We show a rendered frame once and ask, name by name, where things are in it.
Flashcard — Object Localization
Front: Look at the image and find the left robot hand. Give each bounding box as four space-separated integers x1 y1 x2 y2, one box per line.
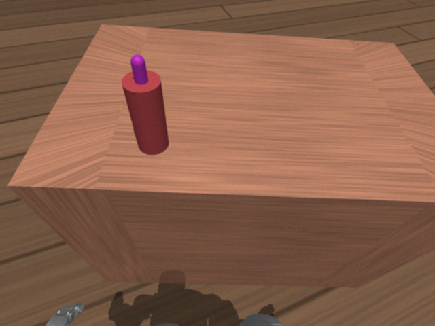
46 303 84 326

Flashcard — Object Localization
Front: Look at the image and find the bottle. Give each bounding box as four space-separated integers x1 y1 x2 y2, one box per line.
122 55 169 155

